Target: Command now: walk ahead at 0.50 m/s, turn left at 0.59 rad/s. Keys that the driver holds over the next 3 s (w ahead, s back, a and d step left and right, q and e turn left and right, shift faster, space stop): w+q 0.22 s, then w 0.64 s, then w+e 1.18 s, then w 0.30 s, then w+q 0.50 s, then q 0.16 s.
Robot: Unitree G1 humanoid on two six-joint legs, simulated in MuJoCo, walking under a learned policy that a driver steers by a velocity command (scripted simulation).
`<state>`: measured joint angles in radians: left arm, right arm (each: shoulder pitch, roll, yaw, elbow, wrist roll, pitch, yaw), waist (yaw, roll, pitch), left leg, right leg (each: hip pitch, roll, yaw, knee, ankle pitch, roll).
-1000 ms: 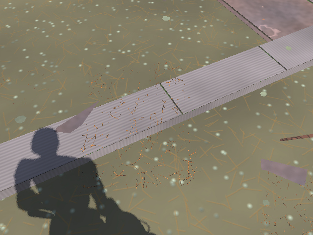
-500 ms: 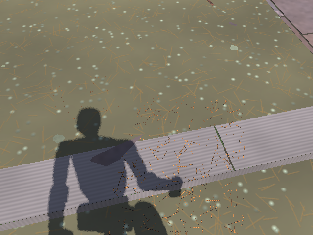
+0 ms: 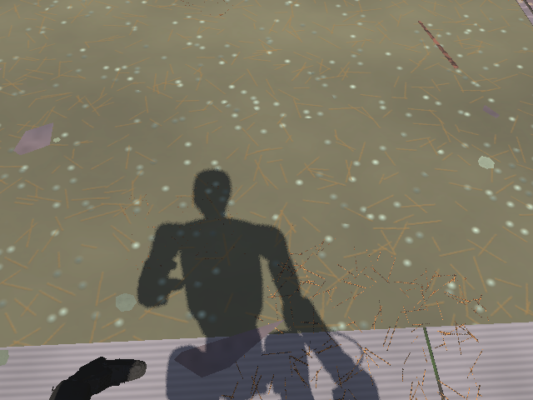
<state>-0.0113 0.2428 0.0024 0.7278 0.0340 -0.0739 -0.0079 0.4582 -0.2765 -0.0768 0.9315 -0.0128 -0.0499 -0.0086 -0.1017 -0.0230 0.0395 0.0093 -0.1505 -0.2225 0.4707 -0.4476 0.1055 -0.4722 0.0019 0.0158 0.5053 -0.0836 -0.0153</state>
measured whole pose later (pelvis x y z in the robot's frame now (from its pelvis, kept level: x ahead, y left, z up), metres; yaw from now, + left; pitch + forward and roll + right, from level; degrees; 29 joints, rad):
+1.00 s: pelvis +0.49 +0.17 +0.08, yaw +12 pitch +1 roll +1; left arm 0.15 0.22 0.05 0.82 0.03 0.00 -0.04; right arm 0.45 -0.19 -0.04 0.92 -0.02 -0.10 -0.01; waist -0.04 -0.05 0.00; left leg 0.04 -0.09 0.12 0.16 -0.23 0.10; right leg -0.71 -0.07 -0.02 0.85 0.00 -0.03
